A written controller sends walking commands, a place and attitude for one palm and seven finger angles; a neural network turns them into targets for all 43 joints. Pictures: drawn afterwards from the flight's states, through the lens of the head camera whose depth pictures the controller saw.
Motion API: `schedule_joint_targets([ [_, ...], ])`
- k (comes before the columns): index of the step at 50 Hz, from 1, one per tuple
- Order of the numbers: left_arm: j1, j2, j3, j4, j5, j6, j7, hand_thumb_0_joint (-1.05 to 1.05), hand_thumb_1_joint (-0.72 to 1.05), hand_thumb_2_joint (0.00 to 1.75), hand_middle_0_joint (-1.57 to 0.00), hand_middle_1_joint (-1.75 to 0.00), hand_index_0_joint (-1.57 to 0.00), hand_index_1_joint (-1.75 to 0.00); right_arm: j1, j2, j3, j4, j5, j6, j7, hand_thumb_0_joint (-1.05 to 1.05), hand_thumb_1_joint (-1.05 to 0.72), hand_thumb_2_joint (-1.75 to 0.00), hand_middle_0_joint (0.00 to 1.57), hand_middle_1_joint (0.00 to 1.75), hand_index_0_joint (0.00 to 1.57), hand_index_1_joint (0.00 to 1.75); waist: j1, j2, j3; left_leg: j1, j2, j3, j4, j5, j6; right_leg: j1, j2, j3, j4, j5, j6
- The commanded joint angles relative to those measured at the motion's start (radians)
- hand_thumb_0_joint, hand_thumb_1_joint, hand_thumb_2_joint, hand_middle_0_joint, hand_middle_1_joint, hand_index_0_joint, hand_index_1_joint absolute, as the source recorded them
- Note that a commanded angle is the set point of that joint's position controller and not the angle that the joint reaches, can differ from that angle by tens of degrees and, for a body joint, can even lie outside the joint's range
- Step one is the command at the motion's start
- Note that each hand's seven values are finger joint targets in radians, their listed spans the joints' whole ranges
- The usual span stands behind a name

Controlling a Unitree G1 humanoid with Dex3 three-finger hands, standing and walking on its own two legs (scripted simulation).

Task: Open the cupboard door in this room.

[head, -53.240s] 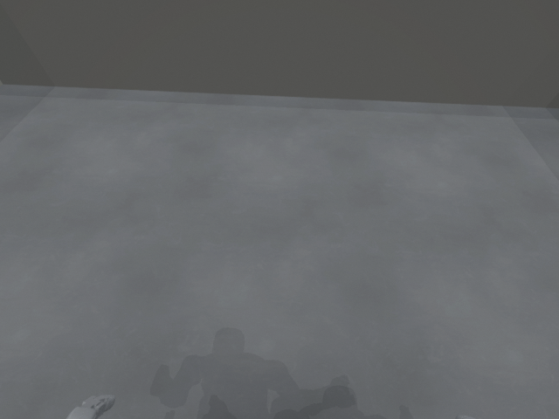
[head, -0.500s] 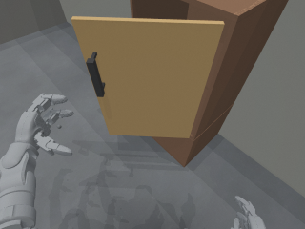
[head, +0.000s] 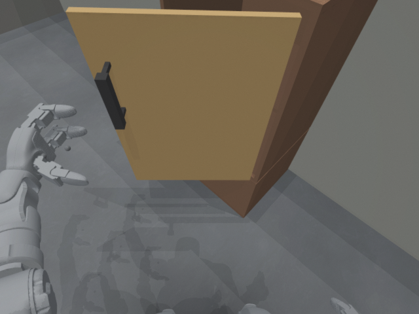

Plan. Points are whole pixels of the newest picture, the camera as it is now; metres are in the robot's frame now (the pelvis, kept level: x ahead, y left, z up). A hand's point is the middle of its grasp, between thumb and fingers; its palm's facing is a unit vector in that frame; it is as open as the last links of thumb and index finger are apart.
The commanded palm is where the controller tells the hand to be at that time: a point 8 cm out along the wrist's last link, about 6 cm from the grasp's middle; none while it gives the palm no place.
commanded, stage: move the hooked fingers beside the handle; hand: left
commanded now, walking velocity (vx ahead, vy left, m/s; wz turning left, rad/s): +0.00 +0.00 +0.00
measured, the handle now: (114, 97) +0.55 +0.22 +0.07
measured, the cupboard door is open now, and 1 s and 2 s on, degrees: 44 44 44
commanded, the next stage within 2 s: slide the fingers in behind the handle in 1.60 s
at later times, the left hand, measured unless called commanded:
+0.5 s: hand (73, 124) +0.45 +0.27 +0.09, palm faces +0.01 -1.00 -0.02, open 13.9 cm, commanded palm +0.43 +0.32 +0.08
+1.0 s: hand (76, 108) +0.50 +0.28 +0.08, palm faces +0.00 -1.00 -0.01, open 13.9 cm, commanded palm +0.47 +0.33 +0.08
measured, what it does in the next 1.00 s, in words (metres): stands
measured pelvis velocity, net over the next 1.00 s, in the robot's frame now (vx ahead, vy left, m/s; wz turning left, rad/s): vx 0.00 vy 0.01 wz -0.04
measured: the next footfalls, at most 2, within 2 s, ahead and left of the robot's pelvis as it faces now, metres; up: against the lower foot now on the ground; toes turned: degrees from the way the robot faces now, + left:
none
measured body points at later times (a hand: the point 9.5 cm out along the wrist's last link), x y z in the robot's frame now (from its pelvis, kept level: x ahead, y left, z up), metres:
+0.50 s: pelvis -0.01 +0.00 -0.01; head +0.09 +0.01 +0.43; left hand +0.44 +0.32 +0.10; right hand +0.03 -0.28 -0.12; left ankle -0.01 +0.11 -0.71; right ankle +0.02 -0.12 -0.71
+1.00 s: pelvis +0.00 +0.01 -0.02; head +0.13 +0.03 +0.41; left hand +0.49 +0.34 +0.09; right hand -0.03 -0.26 -0.11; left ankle -0.01 +0.11 -0.71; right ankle +0.02 -0.12 -0.71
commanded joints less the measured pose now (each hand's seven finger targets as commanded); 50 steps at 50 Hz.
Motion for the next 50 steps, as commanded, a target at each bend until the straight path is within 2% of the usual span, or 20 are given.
schedule_joint_targets([
  [1, -0.351, 0.340, 0.080, -0.164, -0.018, -0.073, 0.006, 0.00, -0.50, 0.30, -0.30, -1.20, -0.30, -1.20, 0.060, -0.156, -0.067, -0.099, 0.000, -0.013, -0.008, 0.00, -0.90, -0.90, 0.20, 0.30, 0.20, 0.30, 0.009, 0.061, -0.341, 0.117, -0.016, -0.047, -0.095, 0.342, 0.001, 0.205, 0.032, 0.036, -0.052, 0.296, -0.016],
  [3, -0.398, 0.325, 0.054, -0.134, -0.016, -0.072, 0.003, 0.00, -0.50, 0.30, -0.30, -1.20, -0.30, -1.20, 0.065, -0.157, -0.063, -0.099, 0.000, -0.002, -0.008, 0.00, -0.90, -0.90, 0.20, 0.30, 0.20, 0.30, -0.002, 0.052, -0.309, 0.099, -0.016, -0.046, -0.093, 0.331, 0.004, 0.187, 0.033, 0.034, -0.049, 0.291, -0.019],
  [6, -0.462, 0.342, 0.051, -0.105, 0.007, -0.082, 0.008, 0.00, -0.50, 0.30, -0.30, -1.20, -0.30, -1.20, 0.076, -0.158, -0.065, -0.092, -0.001, 0.010, -0.007, 0.00, -0.90, -0.90, 0.20, 0.30, 0.20, 0.30, -0.012, 0.088, -0.330, 0.113, -0.014, -0.054, -0.087, 0.329, 0.002, 0.155, 0.034, 0.032, -0.043, 0.269, -0.019],
  [7, -0.473, 0.322, 0.033, -0.107, 0.009, -0.089, 0.009, 0.00, -0.50, 0.30, -0.30, -1.20, -0.30, -1.20, 0.081, -0.156, -0.066, -0.093, -0.003, 0.012, -0.005, 0.00, -0.90, -0.90, 0.20, 0.30, 0.20, 0.30, -0.015, 0.079, -0.350, 0.125, -0.014, -0.054, -0.083, 0.331, 0.004, 0.151, 0.035, 0.032, -0.042, 0.266, -0.017],
  [11, -0.537, 0.393, 0.078, -0.034, 0.015, -0.104, 0.006, 0.00, -0.50, 0.30, -0.30, -1.20, -0.30, -1.20, 0.094, -0.163, -0.063, -0.080, -0.004, 0.032, -0.006, 0.00, -0.90, -0.90, 0.20, 0.30, 0.20, 0.30, -0.022, 0.057, -0.360, 0.078, -0.016, -0.051, -0.068, 0.294, 0.008, 0.166, 0.036, 0.043, -0.036, 0.261, -0.015],
  [16, -0.607, 0.414, 0.063, 0.026, 0.038, -0.110, -0.003, 0.00, -0.50, 0.30, -0.30, -1.20, -0.30, -1.20, 0.112, -0.166, -0.059, -0.074, -0.007, 0.054, -0.003, 0.00, -0.90, -0.90, 0.20, 0.30, 0.20, 0.30, -0.038, 0.094, -0.378, 0.068, -0.016, -0.050, -0.050, 0.296, 0.011, 0.140, 0.038, 0.048, -0.026, 0.259, -0.014],
  [17, -0.600, 0.453, 0.092, 0.042, 0.045, -0.110, -0.002, 0.00, -0.50, 0.30, -0.30, -1.20, -0.30, -1.20, 0.119, -0.170, -0.060, -0.072, -0.008, 0.059, -0.004, 0.00, -0.90, -0.90, 0.20, 0.30, 0.20, 0.30, -0.031, 0.093, -0.381, 0.057, -0.013, -0.054, -0.048, 0.300, 0.010, 0.138, 0.037, 0.045, -0.021, 0.257, -0.016],
  [22, -0.672, 0.445, 0.061, 0.069, 0.051, -0.111, -0.014, 0.00, -0.50, 0.30, -0.30, -1.20, -0.30, -1.20, 0.135, -0.173, -0.060, -0.071, -0.011, 0.080, 0.000, 0.00, -0.90, -0.90, 0.20, 0.30, 0.20, 0.30, -0.053, 0.106, -0.396, 0.057, -0.009, -0.058, -0.035, 0.298, 0.011, 0.106, 0.042, 0.043, -0.013, 0.247, -0.014],
  [24, -0.674, 0.471, 0.076, 0.123, 0.049, -0.103, -0.019, 0.00, -0.50, 0.30, -0.30, -1.20, -0.30, -1.20, 0.151, -0.181, -0.057, -0.067, -0.010, 0.090, -0.001, 0.00, -0.90, -0.90, 0.20, 0.30, 0.20, 0.30, -0.062, 0.064, -0.381, 0.025, -0.007, -0.057, -0.029, 0.283, 0.014, 0.100, 0.046, 0.045, -0.014, 0.241, -0.011],
  [27, -0.744, 0.506, 0.073, 0.151, 0.070, -0.092, -0.014, 0.00, -0.50, 0.30, -0.30, -1.20, -0.30, -1.20, 0.163, -0.188, -0.055, -0.066, -0.010, 0.101, -0.004, 0.00, -0.90, -0.90, 0.20, 0.30, 0.20, 0.30, -0.080, 0.082, -0.360, -0.011, -0.007, -0.062, -0.028, 0.229, 0.016, 0.070, 0.043, 0.048, -0.016, 0.190, -0.010],
  [29, -0.785, 0.529, 0.078, 0.122, 0.082, -0.104, -0.014, 0.00, -0.50, 0.30, -0.30, -1.20, -0.30, -1.20, 0.179, -0.185, -0.055, -0.062, -0.016, 0.106, -0.001, 0.00, -0.90, -0.90, 0.20, 0.30, 0.20, 0.30, -0.075, 0.162, -0.430, 0.045, -0.008, -0.064, -0.015, 0.284, 0.012, 0.063, 0.047, 0.048, -0.002, 0.212, -0.015],
  [31, -0.784, 0.585, 0.116, 0.126, 0.091, -0.112, -0.010, 0.00, -0.50, 0.30, -0.30, -1.20, -0.30, -1.20, 0.195, -0.191, -0.056, -0.061, -0.019, 0.117, -0.001, 0.00, -0.90, -0.90, 0.20, 0.30, 0.20, 0.30, -0.073, 0.129, -0.467, 0.043, -0.004, -0.069, -0.002, 0.320, 0.012, 0.080, 0.049, 0.048, 0.007, 0.239, -0.013],
  [32, -0.792, 0.563, 0.099, 0.121, 0.089, -0.115, -0.011, 0.00, -0.50, 0.30, -0.30, -1.20, -0.30, -1.20, 0.194, -0.188, -0.057, -0.062, -0.019, 0.119, 0.000, 0.00, -0.90, -0.90, 0.20, 0.30, 0.20, 0.30, -0.079, 0.138, -0.475, 0.047, -0.004, -0.067, -0.001, 0.324, 0.012, 0.075, 0.050, 0.048, 0.007, 0.242, -0.011],
  [34, -0.812, 0.550, 0.086, 0.155, 0.086, -0.110, -0.016, 0.00, -0.50, 0.30, -0.30, -1.20, -0.30, -1.20, 0.205, -0.189, -0.054, -0.055, -0.021, 0.127, 0.003, 0.00, -0.90, -0.90, 0.20, 0.30, 0.20, 0.30, -0.094, 0.141, -0.459, 0.049, 0.000, -0.068, 0.006, 0.324, 0.012, 0.045, 0.054, 0.045, 0.007, 0.236, -0.010],
  [35, -0.816, 0.586, 0.110, 0.180, 0.089, -0.104, -0.015, 0.00, -0.50, 0.30, -0.30, -1.20, -0.30, -1.20, 0.209, -0.194, -0.053, -0.052, -0.021, 0.132, 0.002, 0.00, -0.90, -0.90, 0.20, 0.30, 0.20, 0.30, -0.091, 0.134, -0.431, 0.022, 0.001, -0.070, 0.007, 0.312, 0.013, 0.045, 0.053, 0.045, 0.004, 0.230, -0.011],
  [40, -0.835, 0.604, 0.089, 0.234, 0.119, -0.070, -0.021, 0.00, -0.50, 0.30, -0.30, -1.20, -0.30, -1.20, 0.233, -0.199, -0.046, -0.060, -0.024, 0.153, 0.003, 0.00, -0.90, -0.90, 0.20, 0.30, 0.20, 0.30, -0.104, 0.157, -0.415, 0.011, 0.003, -0.074, 0.010, 0.320, 0.013, 0.010, 0.055, 0.037, 0.010, 0.221, -0.012],
  [42, -0.792, 0.621, 0.110, 0.236, 0.121, -0.067, -0.020, 0.00, -0.50, 0.30, -0.30, -1.20, -0.30, -1.20, 0.241, -0.201, -0.048, -0.070, -0.028, 0.159, 0.007, 0.00, -0.90, -0.90, 0.20, 0.30, 0.20, 0.30, -0.093, 0.123, -0.430, -0.010, 0.003, -0.069, 0.016, 0.322, 0.017, 0.030, 0.057, 0.039, 0.010, 0.229, -0.010],
  [44, -0.769, 0.598, 0.105, 0.221, 0.109, -0.077, -0.030, 0.00, -0.50, 0.30, -0.30, -1.20, -0.30, -1.20, 0.246, -0.198, -0.049, -0.080, -0.030, 0.167, 0.011, 0.00, -0.90, -0.90, 0.20, 0.30, 0.20, 0.30, -0.085, 0.154, -0.468, 0.024, 0.004, -0.068, 0.018, 0.369, 0.011, 0.035, 0.061, 0.037, 0.020, 0.260, -0.013],
  [46, -0.774, 0.639, 0.142, 0.188, 0.102, -0.086, -0.034, 0.00, -0.50, 0.30, -0.30, -1.20, -0.30, -1.20, 0.249, -0.202, -0.054, -0.083, -0.032, 0.173, 0.014, 0.00, -0.90, -0.90, 0.20, 0.30, 0.20, 0.30, -0.079, 0.148, -0.499, 0.026, 0.007, -0.067, 0.025, 0.386, 0.012, 0.052, 0.062, 0.039, 0.023, 0.279, -0.012],
  [50, -0.746, 0.641, 0.162, 0.145, 0.089, -0.096, -0.042, 0.00, -0.50, 0.30, -0.30, -1.20, -0.30, -1.20, 0.252, -0.201, -0.062, -0.090, -0.033, 0.185, 0.023, 0.00, -0.90, -0.90, 0.20, 0.30, 0.20, 0.30, -0.071, 0.163, -0.517, 0.060, 0.010, -0.066, 0.033, 0.441, 0.010, 0.053, 0.069, 0.034, 0.028, 0.313, -0.014],
])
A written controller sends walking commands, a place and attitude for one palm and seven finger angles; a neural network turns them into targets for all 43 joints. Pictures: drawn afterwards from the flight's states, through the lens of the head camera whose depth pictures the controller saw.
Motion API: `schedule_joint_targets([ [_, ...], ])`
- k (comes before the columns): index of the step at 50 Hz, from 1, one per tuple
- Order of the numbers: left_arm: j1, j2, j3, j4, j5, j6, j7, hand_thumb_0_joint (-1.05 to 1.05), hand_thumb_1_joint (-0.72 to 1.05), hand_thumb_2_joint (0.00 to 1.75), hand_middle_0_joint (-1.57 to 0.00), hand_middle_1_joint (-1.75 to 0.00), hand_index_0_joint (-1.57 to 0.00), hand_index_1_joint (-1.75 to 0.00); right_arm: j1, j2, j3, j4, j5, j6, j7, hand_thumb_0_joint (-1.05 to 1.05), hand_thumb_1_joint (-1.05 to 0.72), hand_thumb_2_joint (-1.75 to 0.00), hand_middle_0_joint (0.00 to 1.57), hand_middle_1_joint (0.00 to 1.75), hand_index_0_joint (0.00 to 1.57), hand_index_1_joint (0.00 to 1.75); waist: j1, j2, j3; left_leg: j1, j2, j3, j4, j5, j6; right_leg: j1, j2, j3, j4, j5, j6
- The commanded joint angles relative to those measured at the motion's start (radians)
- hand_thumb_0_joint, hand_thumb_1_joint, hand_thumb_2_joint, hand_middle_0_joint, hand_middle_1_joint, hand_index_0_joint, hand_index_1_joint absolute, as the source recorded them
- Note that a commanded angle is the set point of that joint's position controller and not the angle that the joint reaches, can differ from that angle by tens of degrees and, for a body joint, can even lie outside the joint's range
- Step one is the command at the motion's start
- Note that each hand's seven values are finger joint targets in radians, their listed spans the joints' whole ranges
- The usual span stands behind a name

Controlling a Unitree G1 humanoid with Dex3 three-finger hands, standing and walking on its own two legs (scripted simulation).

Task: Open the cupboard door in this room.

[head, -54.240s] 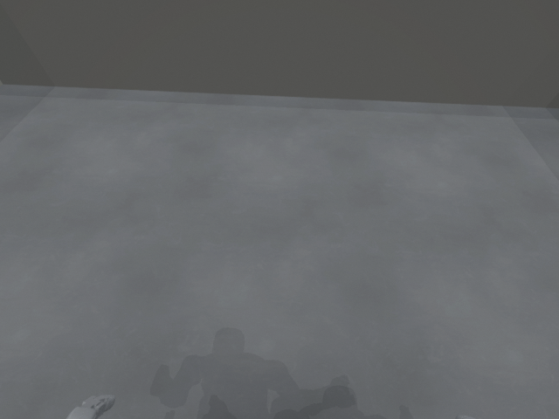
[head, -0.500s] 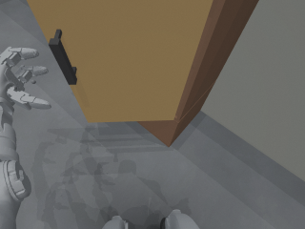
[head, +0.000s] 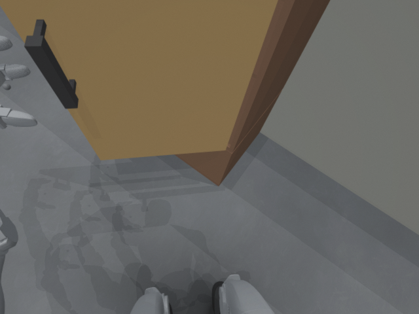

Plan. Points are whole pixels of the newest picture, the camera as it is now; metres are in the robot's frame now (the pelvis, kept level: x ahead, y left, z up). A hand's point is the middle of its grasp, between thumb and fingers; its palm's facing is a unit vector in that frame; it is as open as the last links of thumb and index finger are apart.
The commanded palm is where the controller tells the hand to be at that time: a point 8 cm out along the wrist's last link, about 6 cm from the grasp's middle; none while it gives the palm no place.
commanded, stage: move the hooked fingers beside the handle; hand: left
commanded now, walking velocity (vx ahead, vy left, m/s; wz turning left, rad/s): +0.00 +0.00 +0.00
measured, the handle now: (57, 68) +0.54 +0.23 +0.09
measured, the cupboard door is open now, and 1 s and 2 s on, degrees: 44 44 44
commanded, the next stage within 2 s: slide the fingers in behind the handle in 0.60 s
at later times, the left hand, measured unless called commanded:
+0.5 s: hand (3, 95) +0.47 +0.29 +0.10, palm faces +0.04 -1.00 +0.01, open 13.9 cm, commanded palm +0.46 +0.34 +0.09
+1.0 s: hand (28, 91) +0.48 +0.26 +0.09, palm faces +0.02 -1.00 +0.02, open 13.9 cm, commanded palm +0.46 +0.31 +0.09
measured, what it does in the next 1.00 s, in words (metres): stands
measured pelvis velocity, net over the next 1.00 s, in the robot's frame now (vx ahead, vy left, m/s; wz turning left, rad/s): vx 0.00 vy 0.00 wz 0.01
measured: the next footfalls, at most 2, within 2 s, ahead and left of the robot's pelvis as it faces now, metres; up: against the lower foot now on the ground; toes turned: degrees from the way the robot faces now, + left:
none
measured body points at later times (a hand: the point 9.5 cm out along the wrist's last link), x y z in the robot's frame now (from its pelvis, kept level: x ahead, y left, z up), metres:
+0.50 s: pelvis +0.00 +0.01 +0.00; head +0.12 +0.04 +0.43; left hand +0.47 +0.35 +0.10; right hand +0.04 -0.27 -0.10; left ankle -0.01 +0.10 -0.69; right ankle +0.03 -0.13 -0.69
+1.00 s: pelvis +0.00 +0.00 +0.00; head +0.12 +0.02 +0.43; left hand +0.48 +0.32 +0.10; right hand +0.00 -0.28 -0.10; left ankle -0.01 +0.10 -0.69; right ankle +0.03 -0.13 -0.69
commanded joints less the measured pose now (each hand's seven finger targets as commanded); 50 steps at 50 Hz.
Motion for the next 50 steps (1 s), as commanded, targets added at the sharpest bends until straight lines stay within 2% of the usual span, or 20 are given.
schedule_joint_targets([
  [1, -0.336, 0.359, 0.058, -0.257, -0.039, -0.071, -0.003, 0.00, -0.50, 0.30, -0.30, -1.20, -0.30, -1.20, 0.153, -0.194, -0.085, -0.057, -0.004, -0.001, -0.010, 0.00, -0.90, -0.90, 0.20, 0.30, 0.20, 0.30, 0.049, 0.188, -0.498, 0.313, -0.020, -0.074, -0.099, 0.496, -0.006, 0.284, 0.041, 0.022, -0.041, 0.315, -0.025],
  [2, -0.315, 0.351, 0.064, -0.270, -0.043, -0.071, -0.002, 0.00, -0.50, 0.30, -0.30, -1.20, -0.30, -1.20, 0.154, -0.191, -0.089, -0.060, -0.004, 0.000, -0.007, 0.00, -0.90, -0.90, 0.20, 0.30, 0.20, 0.30, 0.052, 0.174, -0.506, 0.321, -0.020, -0.071, -0.098, 0.502, -0.003, 0.291, 0.042, 0.021, -0.044, 0.324, -0.023],
  [4, -0.311, 0.353, 0.066, -0.310, -0.050, -0.076, -0.006, 0.00, -0.50, 0.30, -0.30, -1.20, -0.30, -1.20, 0.151, -0.191, -0.089, -0.062, -0.004, 0.003, -0.006, 0.00, -0.90, -0.90, 0.20, 0.30, 0.20, 0.30, 0.056, 0.219, -0.516, 0.362, -0.017, -0.077, -0.095, 0.570, -0.011, 0.278, 0.044, 0.017, -0.039, 0.344, -0.026],
  [8, -0.307, 0.254, 0.000, -0.313, -0.065, -0.069, -0.012, 0.00, -0.50, 0.30, -0.30, -1.20, -0.30, -1.20, 0.140, -0.183, -0.088, -0.058, -0.001, 0.011, -0.002, 0.00, -0.90, -0.90, 0.20, 0.30, 0.20, 0.30, 0.034, 0.218, -0.454, 0.409, -0.010, -0.085, -0.092, 0.593, -0.016, 0.202, 0.052, 0.003, -0.050, 0.305, -0.027],
  [12, -0.316, 0.236, -0.017, -0.244, -0.067, -0.048, -0.016, 0.00, -0.50, 0.30, -0.30, -1.20, -0.30, -1.20, 0.128, -0.186, -0.085, -0.050, 0.001, 0.010, -0.005, 0.00, -0.90, -0.90, 0.20, 0.30, 0.20, 0.30, 0.025, 0.169, -0.393, 0.328, -0.020, -0.081, -0.104, 0.467, -0.007, 0.216, 0.045, 0.007, -0.058, 0.267, -0.024],
  [16, -0.346, 0.239, -0.026, -0.295, -0.054, -0.067, -0.004, 0.00, -0.50, 0.30, -0.30, -1.20, -0.30, -1.20, 0.126, -0.183, -0.084, -0.049, -0.004, 0.010, -0.007, 0.00, -0.90, -0.90, 0.20, 0.30, 0.20, 0.30, 0.030, 0.206, -0.440, 0.390, -0.014, -0.097, -0.091, 0.550, -0.024, 0.188, 0.044, 0.001, -0.042, 0.274, -0.027],
  [18, -0.372, 0.195, -0.055, -0.304, -0.061, -0.075, 0.004, 0.00, -0.50, 0.30, -0.30, -1.20, -0.30, -1.20, 0.124, -0.178, -0.083, -0.051, -0.005, 0.007, -0.006, 0.00, -0.90, -0.90, 0.20, 0.30, 0.20, 0.30, 0.017, 0.215, -0.433, 0.411, -0.012, -0.102, -0.085, 0.580, -0.030, 0.164, 0.047, -0.004, -0.037, 0.275, -0.030],
  [22, -0.388, 0.237, -0.019, -0.282, -0.058, -0.075, 0.020, 0.00, -0.50, 0.30, -0.30, -1.20, -0.30, -1.20, 0.117, -0.184, -0.083, -0.044, -0.005, 0.005, -0.007, 0.00, -0.90, -0.90, 0.20, 0.30, 0.20, 0.30, 0.024, 0.178, -0.449, 0.381, -0.013, -0.107, -0.084, 0.529, -0.029, 0.185, 0.043, -0.003, -0.035, 0.257, -0.026],
  [24, -0.384, 0.243, -0.016, -0.297, -0.055, -0.076, 0.022, 0.00, -0.50, 0.30, -0.30, -1.20, -0.30, -1.20, 0.116, -0.181, -0.081, -0.047, -0.005, 0.004, -0.007, 0.00, -0.90, -0.90, 0.20, 0.30, 0.20, 0.30, 0.033, 0.221, -0.500, 0.407, -0.016, -0.104, -0.077, 0.565, -0.033, 0.193, 0.042, 0.002, -0.027, 0.277, -0.028],
  [28, -0.342, 0.282, 0.007, -0.250, -0.043, -0.063, 0.029, 0.00, -0.50, 0.30, -0.30, -1.20, -0.30, -1.20, 0.109, -0.182, -0.074, -0.061, -0.002, 0.004, -0.008, 0.00, -0.90, -0.90, 0.20, 0.30, 0.20, 0.30, 0.041, 0.163, -0.442, 0.309, -0.023, -0.092, -0.087, 0.486, -0.017, 0.246, 0.042, 0.005, -0.028, 0.282, -0.030],
  [30, -0.361, 0.278, -0.010, -0.233, -0.031, -0.054, 0.030, 0.00, -0.50, 0.30, -0.30, -1.20, -0.30, -1.20, 0.107, -0.181, -0.071, -0.060, 0.001, 0.007, -0.011, 0.00, -0.90, -0.90, 0.20, 0.30, 0.20, 0.30, 0.027, 0.152, -0.414, 0.280, -0.023, -0.085, -0.089, 0.439, -0.010, 0.235, 0.039, 0.010, -0.034, 0.268, -0.024],
  [33, -0.390, 0.255, -0.029, -0.268, -0.038, -0.068, 0.023, 0.00, -0.50, 0.30, -0.30, -1.20, -0.30, -1.20, 0.113, -0.181, -0.072, -0.066, -0.001, 0.003, -0.011, 0.00, -0.90, -0.90, 0.20, 0.30, 0.20, 0.30, 0.023, 0.193, -0.445, 0.314, -0.024, -0.087, -0.088, 0.446, -0.012, 0.222, 0.042, 0.009, -0.031, 0.257, -0.030],
  [34, -0.389, 0.295, -0.001, -0.259, -0.035, -0.072, 0.023, 0.00, -0.50, 0.30, -0.30, -1.20, -0.30, -1.20, 0.118, -0.186, -0.074, -0.057, -0.002, 0.005, -0.014, 0.00, -0.90, -0.90, 0.20, 0.30, 0.20, 0.30, 0.028, 0.181, -0.455, 0.316, -0.020, -0.092, -0.086, 0.447, -0.014, 0.224, 0.042, 0.010, -0.032, 0.254, -0.028],
  [37, -0.417, 0.253, -0.037, -0.235, -0.044, -0.070, 0.016, 0.00, -0.50, 0.30, -0.30, -1.20, -0.30, -1.20, 0.116, -0.183, -0.069, -0.052, 0.001, 0.000, -0.016, 0.00, -0.90, -0.90, 0.20, 0.30, 0.20, 0.30, 0.006, 0.149, -0.422, 0.266, -0.023, -0.087, -0.091, 0.360, -0.004, 0.223, 0.040, 0.017, -0.043, 0.214, -0.023],
  [38, -0.424, 0.219, -0.056, -0.246, -0.054, -0.075, 0.013, 0.00, -0.50, 0.30, -0.30, -1.20, -0.30, -1.20, 0.121, -0.181, -0.072, -0.051, 0.000, -0.003, -0.017, 0.00, -0.90, -0.90, 0.20, 0.30, 0.20, 0.30, 0.004, 0.154, -0.434, 0.289, -0.024, -0.093, -0.091, 0.380, -0.005, 0.218, 0.042, 0.012, -0.038, 0.219, -0.028],
  [39, -0.413, 0.230, -0.046, -0.253, -0.051, -0.076, 0.014, 0.00, -0.50, 0.30, -0.30, -1.20, -0.30, -1.20, 0.123, -0.184, -0.075, -0.046, -0.001, -0.003, -0.016, 0.00, -0.90, -0.90, 0.20, 0.30, 0.20, 0.30, 0.015, 0.188, -0.454, 0.315, -0.022, -0.093, -0.092, 0.390, -0.011, 0.208, 0.040, 0.012, -0.041, 0.215, -0.026],
  [42, -0.367, 0.201, -0.058, -0.259, -0.047, -0.065, 0.023, 0.00, -0.50, 0.30, -0.30, -1.20, -0.30, -1.20, 0.134, -0.181, -0.078, -0.042, -0.003, -0.003, -0.012, 0.00, -0.90, -0.90, 0.20, 0.30, 0.20, 0.30, 0.023, 0.184, -0.475, 0.341, -0.019, -0.097, -0.092, 0.429, -0.013, 0.196, 0.040, 0.005, -0.040, 0.221, -0.027],
  [43, -0.391, 0.168, -0.082, -0.273, -0.058, -0.065, 0.025, 0.00, -0.50, 0.30, -0.30, -1.20, -0.30, -1.20, 0.134, -0.178, -0.077, -0.042, -0.002, -0.003, -0.011, 0.00, -0.90, -0.90, 0.20, 0.30, 0.20, 0.30, 0.012, 0.203, -0.468, 0.354, -0.021, -0.095, -0.089, 0.449, -0.013, 0.187, 0.042, 0.004, -0.038, 0.234, -0.029],
  [47, -0.365, 0.225, -0.024, -0.275, -0.051, -0.052, 0.062, 0.00, -0.50, 0.30, -0.30, -1.20, -0.30, -1.20, 0.131, -0.178, -0.080, -0.049, 0.000, 0.002, -0.007, 0.00, -0.90, -0.90, 0.20, 0.30, 0.20, 0.30, 0.029, 0.126, -0.453, 0.272, -0.025, -0.080, -0.098, 0.392, -0.001, 0.262, 0.038, 0.016, -0.048, 0.253, -0.021],
  [50, -0.365, 0.244, -0.010, -0.315, -0.035, -0.068, 0.091, 0.00, -0.50, 0.30, -0.30, -1.20, -0.30, -1.20, 0.124, -0.172, -0.079, -0.059, -0.001, 0.001, -0.003, 0.00, -0.90, -0.90, 0.20, 0.30, 0.20, 0.30, 0.044, 0.178, -0.460, 0.275, -0.029, -0.071, -0.100, 0.398, -0.003, 0.276, 0.037, 0.021, -0.041, 0.268, -0.025],
])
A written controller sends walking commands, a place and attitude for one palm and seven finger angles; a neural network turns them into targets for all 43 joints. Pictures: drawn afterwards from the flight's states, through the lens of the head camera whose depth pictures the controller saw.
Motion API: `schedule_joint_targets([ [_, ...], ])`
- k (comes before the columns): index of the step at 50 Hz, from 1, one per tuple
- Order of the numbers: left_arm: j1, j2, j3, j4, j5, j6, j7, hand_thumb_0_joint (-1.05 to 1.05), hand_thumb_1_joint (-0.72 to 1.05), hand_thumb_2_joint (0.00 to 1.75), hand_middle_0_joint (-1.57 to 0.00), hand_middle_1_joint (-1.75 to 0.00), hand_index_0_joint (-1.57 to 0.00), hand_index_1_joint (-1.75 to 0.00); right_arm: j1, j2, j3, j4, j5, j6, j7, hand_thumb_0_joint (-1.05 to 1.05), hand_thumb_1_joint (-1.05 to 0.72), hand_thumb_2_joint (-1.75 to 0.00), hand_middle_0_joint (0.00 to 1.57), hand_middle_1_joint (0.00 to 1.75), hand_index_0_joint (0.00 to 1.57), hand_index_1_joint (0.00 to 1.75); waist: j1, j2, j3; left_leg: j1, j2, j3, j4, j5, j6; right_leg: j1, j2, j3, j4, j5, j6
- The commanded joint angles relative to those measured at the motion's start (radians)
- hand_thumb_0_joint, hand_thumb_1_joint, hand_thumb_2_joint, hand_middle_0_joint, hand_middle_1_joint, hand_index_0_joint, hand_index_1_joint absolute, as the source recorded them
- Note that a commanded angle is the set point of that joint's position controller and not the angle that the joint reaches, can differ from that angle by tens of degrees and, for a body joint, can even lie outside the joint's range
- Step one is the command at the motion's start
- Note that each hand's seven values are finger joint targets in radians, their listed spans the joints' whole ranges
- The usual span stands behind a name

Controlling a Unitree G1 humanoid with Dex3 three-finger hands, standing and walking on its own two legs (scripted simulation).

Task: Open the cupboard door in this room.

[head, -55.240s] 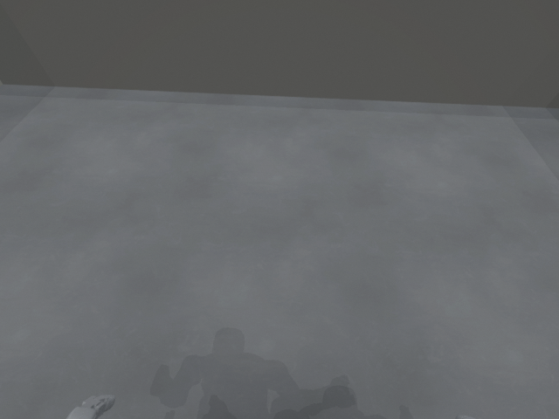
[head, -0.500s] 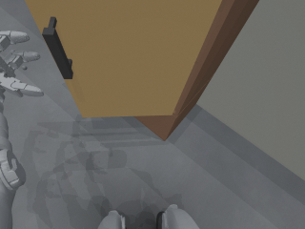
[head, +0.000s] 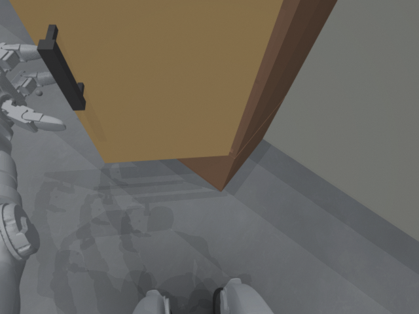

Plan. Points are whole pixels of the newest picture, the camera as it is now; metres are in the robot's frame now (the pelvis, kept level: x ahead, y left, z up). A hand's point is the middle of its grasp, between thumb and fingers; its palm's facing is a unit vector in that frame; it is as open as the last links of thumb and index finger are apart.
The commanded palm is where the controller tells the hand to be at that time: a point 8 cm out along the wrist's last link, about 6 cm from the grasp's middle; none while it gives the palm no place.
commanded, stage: slide the fingers in behind the handle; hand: left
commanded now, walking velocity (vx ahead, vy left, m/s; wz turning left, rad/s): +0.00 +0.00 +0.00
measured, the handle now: (66, 71) +0.54 +0.23 +0.09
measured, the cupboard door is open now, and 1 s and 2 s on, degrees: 44 44 44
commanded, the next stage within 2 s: close the thumb around the handle in 1.30 s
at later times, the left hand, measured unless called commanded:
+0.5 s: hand (51, 93) +0.49 +0.24 +0.10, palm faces +0.02 -1.00 +0.01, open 13.9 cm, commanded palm +0.46 +0.29 +0.09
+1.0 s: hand (70, 94) +0.49 +0.21 +0.09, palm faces +0.03 -1.00 +0.02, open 13.9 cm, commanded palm +0.46 +0.26 +0.09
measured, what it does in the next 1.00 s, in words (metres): stands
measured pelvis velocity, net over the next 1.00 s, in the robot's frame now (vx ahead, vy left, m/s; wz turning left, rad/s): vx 0.00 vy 0.00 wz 0.01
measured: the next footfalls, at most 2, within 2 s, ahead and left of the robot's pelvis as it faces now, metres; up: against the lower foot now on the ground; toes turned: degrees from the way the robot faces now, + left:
none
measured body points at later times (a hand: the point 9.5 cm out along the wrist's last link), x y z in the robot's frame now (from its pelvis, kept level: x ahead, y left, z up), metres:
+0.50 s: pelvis +0.01 +0.00 +0.00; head +0.12 +0.02 +0.44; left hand +0.48 +0.29 +0.10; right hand +0.03 -0.27 -0.10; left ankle -0.01 +0.10 -0.69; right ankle +0.03 -0.13 -0.69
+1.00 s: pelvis +0.00 +0.00 +0.00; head +0.11 +0.02 +0.44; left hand +0.48 +0.27 +0.09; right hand +0.02 -0.26 -0.11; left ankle -0.01 +0.10 -0.69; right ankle +0.03 -0.13 -0.69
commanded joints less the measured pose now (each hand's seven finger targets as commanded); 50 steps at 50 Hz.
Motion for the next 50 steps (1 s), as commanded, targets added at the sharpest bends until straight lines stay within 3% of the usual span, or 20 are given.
schedule_joint_targets([
  [1, -0.377, 0.349, 0.055, -0.244, -0.007, -0.077, 0.046, 0.00, -0.50, 0.30, -0.30, -1.20, -0.30, -1.20, 0.142, -0.175, -0.072, -0.065, -0.004, -0.013, -0.011, 0.00, -0.90, -0.90, 0.20, 0.30, 0.20, 0.30, 0.036, 0.160, -0.437, 0.254, -0.027, -0.051, -0.118, 0.399, 0.004, 0.273, 0.038, 0.036, -0.056, 0.282, -0.021],
  [6, -0.380, 0.331, 0.046, -0.236, -0.005, -0.089, 0.055, 0.00, -0.50, 0.30, -0.30, -1.20, -0.30, -1.20, 0.138, -0.175, -0.075, -0.068, -0.001, -0.018, -0.014, 0.00, -0.90, -0.90, 0.20, 0.30, 0.20, 0.30, 0.029, 0.135, -0.437, 0.238, -0.028, -0.045, -0.122, 0.374, 0.007, 0.296, 0.036, 0.044, -0.059, 0.286, -0.018],
  [9, -0.382, 0.260, -0.004, -0.231, -0.018, -0.087, 0.038, 0.00, -0.50, 0.30, -0.30, -1.20, -0.30, -1.20, 0.137, -0.172, -0.076, -0.061, 0.001, -0.021, -0.014, 0.00, -0.90, -0.90, 0.20, 0.30, 0.20, 0.30, 0.016, 0.158, -0.442, 0.284, -0.027, -0.047, -0.116, 0.404, 0.003, 0.264, 0.038, 0.040, -0.060, 0.296, -0.019],
  [12, -0.376, 0.246, -0.008, -0.210, -0.029, -0.076, 0.035, 0.00, -0.50, 0.30, -0.30, -1.20, -0.30, -1.20, 0.137, -0.174, -0.077, -0.055, 0.002, -0.023, -0.015, 0.00, -0.90, -0.90, 0.20, 0.30, 0.20, 0.30, 0.008, 0.113, -0.417, 0.261, -0.026, -0.047, -0.123, 0.372, 0.007, 0.267, 0.037, 0.039, -0.069, 0.283, -0.016],
  [15, -0.408, 0.222, -0.025, -0.218, -0.034, -0.077, 0.039, 0.00, -0.50, 0.30, -0.30, -1.20, -0.30, -1.20, 0.133, -0.172, -0.076, -0.045, -0.001, -0.028, -0.015, 0.00, -0.90, -0.90, 0.20, 0.30, 0.20, 0.30, 0.005, 0.144, -0.416, 0.281, -0.026, -0.051, -0.117, 0.396, 0.004, 0.243, 0.035, 0.037, -0.064, 0.289, -0.017],
  [16, -0.403, 0.235, -0.012, -0.229, -0.032, -0.079, 0.043, 0.00, -0.50, 0.30, -0.30, -1.20, -0.30, -1.20, 0.140, -0.173, -0.079, -0.043, -0.002, -0.028, -0.015, 0.00, -0.90, -0.90, 0.20, 0.30, 0.20, 0.30, 0.010, 0.109, -0.436, 0.281, -0.026, -0.056, -0.116, 0.403, 0.004, 0.260, 0.035, 0.035, -0.061, 0.295, -0.017],
  [19, -0.401, 0.202, -0.028, -0.266, -0.034, -0.092, 0.057, 0.00, -0.50, 0.30, -0.30, -1.20, -0.30, -1.20, 0.131, -0.165, -0.079, -0.048, -0.004, -0.030, -0.010, 0.00, -0.90, -0.90, 0.20, 0.30, 0.20, 0.30, 0.016, 0.159, -0.468, 0.315, -0.027, -0.052, -0.112, 0.445, -0.001, 0.259, 0.034, 0.036, -0.053, 0.324, -0.019],
  [20, -0.395, 0.232, 0.002, -0.274, -0.032, -0.098, 0.065, 0.00, -0.50, 0.30, -0.30, -1.20, -0.30, -1.20, 0.135, -0.168, -0.081, -0.046, -0.006, -0.031, -0.008, 0.00, -0.90, -0.90, 0.20, 0.30, 0.20, 0.30, 0.027, 0.144, -0.475, 0.312, -0.026, -0.057, -0.109, 0.456, -0.002, 0.267, 0.035, 0.035, -0.048, 0.328, -0.020],
  [23, -0.386, 0.168, -0.040, -0.290, -0.035, -0.100, 0.078, 0.00, -0.50, 0.30, -0.30, -1.20, -0.30, -1.20, 0.125, -0.159, -0.080, -0.053, -0.005, -0.030, -0.005, 0.00, -0.90, -0.90, 0.20, 0.30, 0.20, 0.30, 0.018, 0.150, -0.446, 0.318, -0.027, -0.053, -0.112, 0.471, -0.001, 0.257, 0.036, 0.031, -0.049, 0.335, -0.021],
  [26, -0.362, 0.208, -0.010, -0.248, -0.027, -0.085, 0.092, 0.00, -0.50, 0.30, -0.30, -1.20, -0.30, -1.20, 0.123, -0.165, -0.080, -0.051, -0.001, -0.026, -0.005, 0.00, -0.90, -0.90, 0.20, 0.30, 0.20, 0.30, 0.026, 0.092, -0.418, 0.259, -0.029, -0.048, -0.119, 0.412, 0.003, 0.282, 0.033, 0.037, -0.055, 0.319, -0.017],
  [27, -0.376, 0.184, -0.029, -0.241, -0.024, -0.081, 0.095, 0.00, -0.50, 0.30, -0.30, -1.20, -0.30, -1.20, 0.118, -0.161, -0.079, -0.054, -0.001, -0.028, -0.005, 0.00, -0.90, -0.90, 0.20, 0.30, 0.20, 0.30, 0.019, 0.110, -0.403, 0.251, -0.032, -0.044, -0.124, 0.395, 0.003, 0.281, 0.032, 0.038, -0.058, 0.312, -0.016],
  [31, -0.386, 0.201, -0.011, -0.308, -0.016, -0.108, 0.112, 0.00, -0.50, 0.30, -0.30, -1.20, -0.30, -1.20, 0.121, -0.159, -0.083, -0.055, -0.005, -0.032, -0.004, 0.00, -0.90, -0.90, 0.20, 0.30, 0.20, 0.30, 0.034, 0.149, -0.478, 0.316, -0.029, -0.052, -0.114, 0.453, -0.004, 0.282, 0.032, 0.036, -0.046, 0.333, -0.020],
  [33, -0.395, 0.138, -0.050, -0.344, -0.031, -0.121, 0.114, 0.00, -0.50, 0.30, -0.30, -1.20, -0.30, -1.20, 0.120, -0.153, -0.085, -0.057, -0.006, -0.038, 0.000, 0.00, -0.90, -0.90, 0.20, 0.30, 0.20, 0.30, 0.026, 0.155, -0.493, 0.358, -0.026, -0.059, -0.110, 0.494, -0.006, 0.267, 0.037, 0.030, -0.044, 0.342, -0.022],
  [37, -0.370, 0.121, -0.054, -0.260, -0.033, -0.094, 0.119, 0.00, -0.50, 0.30, -0.30, -1.20, -0.30, -1.20, 0.116, -0.158, -0.083, -0.045, -0.002, -0.036, 0.001, 0.00, -0.90, -0.90, 0.20, 0.30, 0.20, 0.30, 0.020, 0.101, -0.424, 0.285, -0.029, -0.053, -0.126, 0.409, -0.003, 0.273, 0.035, 0.029, -0.055, 0.306, -0.018],
  [40, -0.386, 0.096, -0.079, -0.289, -0.019, -0.095, 0.132, 0.00, -0.50, 0.30, -0.30, -1.20, -0.30, -1.20, 0.116, -0.154, -0.085, -0.042, -0.004, -0.039, 0.003, 0.00, -0.90, -0.90, 0.20, 0.30, 0.20, 0.30, 0.025, 0.151, -0.431, 0.332, -0.026, -0.061, -0.128, 0.447, -0.010, 0.238, 0.033, 0.022, -0.053, 0.299, -0.021],
  [42, -0.361, 0.074, -0.083, -0.286, -0.020, -0.095, 0.145, 0.00, -0.50, 0.30, -0.30, -1.20, -0.30, -1.20, 0.117, -0.151, -0.087, -0.043, -0.006, -0.042, 0.007, 0.00, -0.90, -0.90, 0.20, 0.30, 0.20, 0.30, 0.026, 0.121, -0.433, 0.327, -0.027, -0.057, -0.126, 0.447, -0.008, 0.247, 0.034, 0.024, -0.057, 0.304, -0.020],
  [45, -0.401, 0.063, -0.087, -0.260, -0.022, -0.101, 0.161, 0.00, -0.50, 0.30, -0.30, -1.20, -0.30, -1.20, 0.116, -0.151, -0.085, -0.035, -0.006, -0.043, 0.007, 0.00, -0.90, -0.90, 0.20, 0.30, 0.20, 0.30, 0.012, 0.094, -0.401, 0.288, -0.030, -0.055, -0.127, 0.392, -0.005, 0.244, 0.033, 0.027, -0.057, 0.283, -0.019],
  [47, -0.410, 0.129, -0.045, -0.240, -0.008, -0.101, 0.173, 0.00, -0.50, 0.30, -0.30, -1.20, -0.30, -1.20, 0.121, -0.157, -0.083, -0.036, -0.006, -0.043, 0.004, 0.00, -0.90, -0.90, 0.20, 0.30, 0.20, 0.30, 0.017, 0.055, -0.396, 0.231, -0.035, -0.051, -0.130, 0.348, 0.001, 0.283, 0.030, 0.038, -0.056, 0.276, -0.016],
  [48, -0.427, 0.163, -0.023, -0.257, -0.002, -0.112, 0.180, 0.00, -0.50, 0.30, -0.30, -1.20, -0.30, -1.20, 0.123, -0.159, -0.082, -0.040, -0.007, -0.044, 0.000, 0.00, -0.90, -0.90, 0.20, 0.30, 0.20, 0.30, 0.022, 0.080, -0.407, 0.242, -0.036, -0.055, -0.129, 0.361, 0.001, 0.284, 0.030, 0.036, -0.049, 0.282, -0.021],
  [50, -0.439, 0.156, -0.034, -0.291, 0.014, -0.128, 0.184, 0.00, -0.50, 0.30, -0.30, -1.20, -0.30, -1.20, 0.118, -0.150, -0.082, -0.041, -0.008, -0.049, 0.003, 0.00, -0.90, -0.90, 0.20, 0.30, 0.20, 0.30, 0.033, 0.144, -0.455, 0.287, -0.036, -0.056, -0.124, 0.397, -0.007, 0.273, 0.027, 0.038, -0.041, 0.292, -0.022],
])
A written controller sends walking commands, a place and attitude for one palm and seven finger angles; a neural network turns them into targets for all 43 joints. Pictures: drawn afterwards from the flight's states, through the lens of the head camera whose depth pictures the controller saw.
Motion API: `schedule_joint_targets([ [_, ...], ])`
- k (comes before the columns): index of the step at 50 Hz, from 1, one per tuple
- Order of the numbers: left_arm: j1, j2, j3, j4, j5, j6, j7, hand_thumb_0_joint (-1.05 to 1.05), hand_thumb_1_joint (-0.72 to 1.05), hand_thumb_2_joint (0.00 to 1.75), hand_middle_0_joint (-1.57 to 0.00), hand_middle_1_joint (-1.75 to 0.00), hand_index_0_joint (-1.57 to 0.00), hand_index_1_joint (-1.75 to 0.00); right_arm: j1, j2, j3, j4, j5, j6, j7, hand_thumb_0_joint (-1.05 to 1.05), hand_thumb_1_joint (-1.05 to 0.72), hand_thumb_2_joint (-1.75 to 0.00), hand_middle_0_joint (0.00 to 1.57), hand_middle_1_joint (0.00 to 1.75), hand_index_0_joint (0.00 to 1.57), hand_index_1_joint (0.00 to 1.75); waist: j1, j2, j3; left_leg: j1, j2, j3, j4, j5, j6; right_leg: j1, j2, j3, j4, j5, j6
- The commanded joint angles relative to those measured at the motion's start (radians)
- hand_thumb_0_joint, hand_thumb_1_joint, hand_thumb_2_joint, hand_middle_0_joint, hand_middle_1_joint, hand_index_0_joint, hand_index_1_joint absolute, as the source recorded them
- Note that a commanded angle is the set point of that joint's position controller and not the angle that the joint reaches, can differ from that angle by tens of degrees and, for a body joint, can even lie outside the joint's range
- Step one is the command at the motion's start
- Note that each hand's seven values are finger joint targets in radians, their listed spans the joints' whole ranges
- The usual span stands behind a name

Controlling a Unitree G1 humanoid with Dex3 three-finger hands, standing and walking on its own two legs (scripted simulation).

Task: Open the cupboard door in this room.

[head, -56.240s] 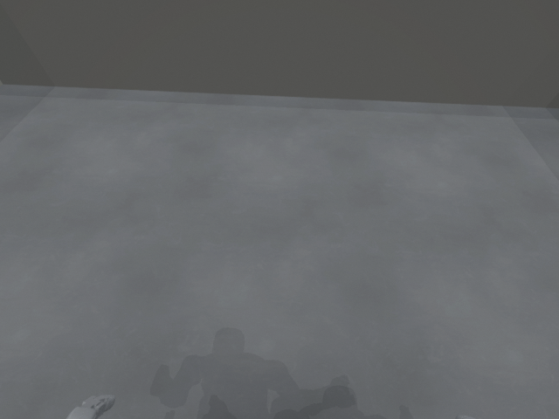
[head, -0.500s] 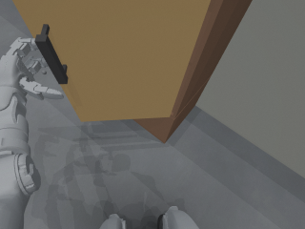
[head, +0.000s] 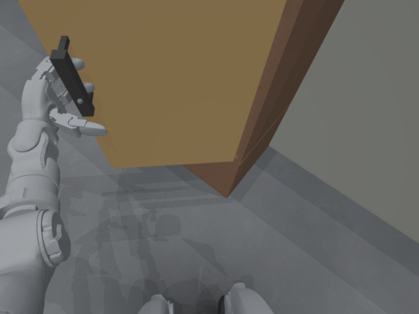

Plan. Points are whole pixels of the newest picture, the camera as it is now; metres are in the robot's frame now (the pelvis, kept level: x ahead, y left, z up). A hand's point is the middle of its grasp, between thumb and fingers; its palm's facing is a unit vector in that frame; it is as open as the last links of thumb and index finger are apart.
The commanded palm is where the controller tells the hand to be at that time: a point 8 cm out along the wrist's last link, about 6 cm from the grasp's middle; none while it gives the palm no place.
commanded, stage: slide the fingers in behind the handle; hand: left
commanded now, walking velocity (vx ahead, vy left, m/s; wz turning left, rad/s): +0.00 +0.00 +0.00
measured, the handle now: (77, 79) +0.54 +0.22 +0.09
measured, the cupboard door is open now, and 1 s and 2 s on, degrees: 44 44 75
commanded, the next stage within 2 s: close the thumb around the handle in 0.30 s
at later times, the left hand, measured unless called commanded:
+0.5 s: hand (82, 98) +0.49 +0.20 +0.09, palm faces +0.02 -1.00 +0.00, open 13.8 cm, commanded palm +0.47 +0.25 +0.09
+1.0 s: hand (84, 97) +0.50 +0.20 +0.09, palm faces +0.02 -1.00 -0.01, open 6.0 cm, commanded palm +0.47 +0.26 +0.09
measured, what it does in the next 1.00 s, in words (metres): stands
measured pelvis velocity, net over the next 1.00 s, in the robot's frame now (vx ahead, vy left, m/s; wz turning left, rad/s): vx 0.00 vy -0.01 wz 0.00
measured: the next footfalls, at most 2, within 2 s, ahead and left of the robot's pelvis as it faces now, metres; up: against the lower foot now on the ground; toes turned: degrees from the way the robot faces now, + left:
none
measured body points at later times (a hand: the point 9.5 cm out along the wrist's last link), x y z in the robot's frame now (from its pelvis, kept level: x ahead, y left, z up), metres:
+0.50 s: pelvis +0.00 +0.00 +0.00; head +0.11 +0.01 +0.43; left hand +0.49 +0.26 +0.09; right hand +0.01 -0.28 -0.11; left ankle -0.01 +0.10 -0.69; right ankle +0.03 -0.13 -0.69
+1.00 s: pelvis +0.00 -0.01 +0.00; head +0.12 +0.01 +0.43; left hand +0.49 +0.26 +0.09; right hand +0.01 -0.27 -0.11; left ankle -0.01 +0.10 -0.69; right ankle +0.03 -0.13 -0.69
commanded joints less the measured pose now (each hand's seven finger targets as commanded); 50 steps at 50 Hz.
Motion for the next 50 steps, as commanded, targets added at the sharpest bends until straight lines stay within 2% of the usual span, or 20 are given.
schedule_joint_targets([
  [1, -0.447, 0.310, 0.039, -0.275, 0.002, -0.100, 0.021, 0.00, -0.50, 0.30, -0.30, -1.20, -0.30, -1.20, 0.150, -0.172, -0.074, -0.059, -0.006, -0.020, -0.014, 0.00, -0.90, -0.90, 0.20, 0.30, 0.20, 0.30, 0.020, 0.152, -0.475, 0.274, -0.022, -0.065, -0.109, 0.428, -0.011, 0.241, 0.040, 0.026, -0.046, 0.316, -0.026],
  [4, -0.398, 0.278, 0.029, -0.284, -0.016, -0.107, 0.012, 0.00, -0.50, 0.30, -0.30, -1.20, -0.30, -1.20, 0.151, -0.171, -0.078, -0.058, -0.005, -0.022, -0.009, 0.00, -0.90, -0.90, 0.20, 0.30, 0.20, 0.30, 0.020, 0.136, -0.507, 0.318, -0.013, -0.068, -0.100, 0.503, -0.016, 0.242, 0.046, 0.023, -0.045, 0.353, -0.024],
  [7, -0.385, 0.262, 0.018, -0.172, -0.031, -0.064, -0.006, 0.00, -0.50, 0.30, -0.30, -1.20, -0.30, -1.20, 0.144, -0.180, -0.073, -0.053, 0.003, -0.015, -0.014, 0.00, -0.90, -0.90, 0.20, 0.30, 0.20, 0.30, -0.002, 0.041, -0.373, 0.182, -0.020, -0.048, -0.121, 0.335, -0.001, 0.256, 0.043, 0.028, -0.072, 0.288, -0.018],
  [8, -0.408, 0.276, 0.022, -0.169, -0.030, -0.060, -0.009, 0.00, -0.50, 0.30, -0.30, -1.20, -0.30, -1.20, 0.146, -0.183, -0.071, -0.054, 0.003, -0.016, -0.019, 0.00, -0.90, -0.90, 0.20, 0.30, 0.20, 0.30, -0.004, 0.040, -0.358, 0.173, -0.023, -0.053, -0.127, 0.322, 0.002, 0.263, 0.041, 0.027, -0.073, 0.283, -0.022],
  [9, -0.425, 0.277, 0.015, -0.172, -0.022, -0.052, -0.011, 0.00, -0.50, 0.30, -0.30, -1.20, -0.30, -1.20, 0.144, -0.183, -0.072, -0.055, 0.005, -0.017, -0.021, 0.00, -0.90, -0.90, 0.20, 0.30, 0.20, 0.30, -0.006, 0.077, -0.368, 0.180, -0.025, -0.048, -0.129, 0.310, 0.002, 0.247, 0.039, 0.032, -0.075, 0.271, -0.020],
  [14, -0.482, 0.278, 0.006, -0.237, -0.015, -0.087, -0.003, 0.00, -0.50, 0.30, -0.30, -1.20, -0.30, -1.20, 0.155, -0.178, -0.074, -0.047, -0.003, -0.027, -0.024, 0.00, -0.90, -0.90, 0.20, 0.30, 0.20, 0.30, -0.009, 0.125, -0.444, 0.249, -0.024, -0.060, -0.109, 0.361, -0.002, 0.220, 0.040, 0.034, -0.065, 0.280, -0.021],
  [17, -0.490, 0.282, 0.011, -0.198, -0.023, -0.095, -0.004, 0.00, -0.50, 0.30, -0.30, -1.20, -0.30, -1.20, 0.156, -0.182, -0.072, -0.035, -0.003, -0.032, -0.025, 0.00, -0.90, -0.90, 0.20, 0.30, 0.20, 0.30, -0.018, 0.082, -0.418, 0.215, -0.020, -0.065, -0.108, 0.325, -0.003, 0.215, 0.040, 0.031, -0.064, 0.253, -0.021],
  [18, -0.509, 0.270, 0.000, -0.201, -0.026, -0.096, -0.005, 0.00, -0.50, 0.30, -0.30, -1.20, -0.30, -1.20, 0.158, -0.182, -0.071, -0.035, -0.004, -0.034, -0.027, 0.00, -0.90, -0.90, 0.20, 0.30, 0.20, 0.30, -0.026, 0.102, -0.417, 0.223, -0.022, -0.066, -0.105, 0.336, -0.001, 0.207, 0.042, 0.031, -0.061, 0.260, -0.022],
  [20, -0.492, 0.278, 0.005, -0.193, -0.013, -0.087, -0.005, 0.00, -0.50, 0.30, -0.30, -1.20, -0.30, -1.20, 0.162, -0.182, -0.073, -0.032, -0.004, -0.034, -0.023, 0.00, -0.90, -0.90, 0.20, 0.30, 0.20, 0.30, -0.011, 0.138, -0.450, 0.244, -0.023, -0.068, -0.105, 0.352, -0.007, 0.205, 0.039, 0.028, -0.055, 0.261, -0.023],
  [23, -0.441, 0.302, 0.030, -0.177, -0.011, -0.071, 0.001, 0.00, -0.33, 0.37, -0.31, -1.22, -0.31, -1.22, 0.169, -0.183, -0.071, -0.042, -0.006, -0.029, -0.021, 0.00, -0.90, -0.90, 0.20, 0.30, 0.20, 0.30, -0.001, 0.108, -0.446, 0.226, -0.023, -0.062, -0.102, 0.386, 0.000, 0.226, 0.041, 0.028, -0.054, 0.297, -0.023],
  [25, -0.473, 0.289, 0.008, -0.189, -0.005, -0.062, 0.004, 0.00, -0.22, 0.42, -0.32, -1.23, -0.32, -1.23, 0.164, -0.180, -0.070, -0.044, -0.003, -0.025, -0.020, 0.00, -0.90, -0.90, 0.20, 0.30, 0.20, 0.30, -0.012, 0.114, -0.432, 0.216, -0.022, -0.059, -0.105, 0.367, -0.001, 0.219, 0.039, 0.030, -0.057, 0.290, -0.019],
  [29, -0.504, 0.331, 0.037, -0.198, -0.005, -0.069, 0.015, 0.00, 0.00, 0.52, -0.34, -1.25, -0.34, -1.25, 0.169, -0.183, -0.070, -0.047, -0.004, -0.026, -0.023, 0.00, -0.90, -0.90, 0.20, 0.30, 0.20, 0.30, -0.016, 0.089, -0.437, 0.190, -0.024, -0.057, -0.105, 0.346, 0.005, 0.244, 0.040, 0.038, -0.061, 0.291, -0.016],
  [32, -0.485, 0.299, 0.013, -0.196, 0.001, -0.068, 0.011, 0.00, 0.17, 0.59, -0.35, -1.27, -0.35, -1.27, 0.168, -0.180, -0.070, -0.047, -0.005, -0.027, -0.021, 0.00, -0.90, -0.90, 0.20, 0.30, 0.20, 0.30, -0.016, 0.124, -0.442, 0.213, -0.022, -0.055, -0.104, 0.358, -0.001, 0.224, 0.040, 0.034, -0.059, 0.290, -0.018],
  [35, -0.446, 0.278, 0.015, -0.224, -0.011, -0.079, 0.006, 0.00, 0.34, 0.66, -0.36, -1.29, -0.36, -1.29, 0.177, -0.179, -0.076, -0.047, -0.007, -0.027, -0.016, 0.00, -0.90, -0.90, 0.20, 0.30, 0.20, 0.30, 0.002, 0.131, -0.499, 0.276, -0.018, -0.064, -0.097, 0.437, -0.007, 0.227, 0.045, 0.026, -0.050, 0.326, -0.022],
  [38, -0.454, 0.252, 0.001, -0.224, -0.023, -0.072, 0.003, 0.00, 0.51, 0.73, -0.37, -1.31, -0.37, -1.31, 0.178, -0.178, -0.076, -0.045, -0.007, -0.024, -0.017, 0.00, -0.90, -0.90, 0.20, 0.30, 0.20, 0.30, -0.011, 0.115, -0.462, 0.261, -0.018, -0.061, -0.099, 0.440, -0.003, 0.225, 0.046, 0.022, -0.054, 0.338, -0.022],
  [41, -0.419, 0.303, 0.043, -0.198, -0.019, -0.059, 0.010, 0.00, 0.68, 0.80, -0.38, -1.33, -0.38, -1.33, 0.177, -0.182, -0.076, -0.043, -0.005, -0.018, -0.016, 0.00, -0.90, -0.90, 0.20, 0.30, 0.20, 0.30, 0.000, 0.073, -0.437, 0.216, -0.018, -0.054, -0.107, 0.407, 0.000, 0.253, 0.044, 0.028, -0.062, 0.338, -0.019],
  [45, -0.437, 0.313, 0.046, -0.219, -0.009, -0.071, 0.020, 0.00, 0.90, 0.90, -0.40, -1.35, -0.40, -1.35, 0.172, -0.177, -0.074, -0.047, -0.007, -0.018, -0.016, 0.00, -0.90, -0.90, 0.20, 0.30, 0.20, 0.30, 0.000, 0.082, -0.433, 0.202, -0.023, -0.048, -0.106, 0.400, 0.003, 0.272, 0.042, 0.035, -0.059, 0.351, -0.018],
  [46, -0.410, 0.327, 0.056, -0.215, -0.006, -0.073, 0.020, 0.00, 0.90, 0.90, -0.40, -1.35, -0.40, -1.35, 0.170, -0.178, -0.074, -0.053, -0.005, -0.015, -0.017, 0.00, -0.90, -0.90, 0.20, 0.30, 0.20, 0.30, 0.010, 0.076, -0.432, 0.192, -0.024, -0.048, -0.108, 0.394, 0.003, 0.282, 0.042, 0.037, -0.058, 0.348, -0.019],
  [48, -0.433, 0.310, 0.039, -0.219, -0.009, -0.080, 0.017, 0.00, 0.90, 0.90, -0.40, -1.35, -0.40, -1.35, 0.169, -0.175, -0.072, -0.055, -0.006, -0.017, -0.018, 0.00, -0.90, -0.90, 0.20, 0.30, 0.20, 0.30, 0.000, 0.083, -0.430, 0.195, -0.026, -0.047, -0.105, 0.397, 0.005, 0.282, 0.042, 0.038, -0.056, 0.355, -0.021],
  [50, -0.435, 0.290, 0.026, -0.229, -0.009, -0.084, 0.010, 0.00, 0.90, 0.90, -0.40, -1.35, -0.40, -1.35, 0.166, -0.173, -0.075, -0.053, -0.005, -0.018, -0.016, 0.00, -0.90, -0.90, 0.20, 0.30, 0.20, 0.30, 0.001, 0.126, -0.456, 0.231, -0.025, -0.047, -0.101, 0.412, 0.000, 0.264, 0.042, 0.038, -0.056, 0.353, -0.019],
])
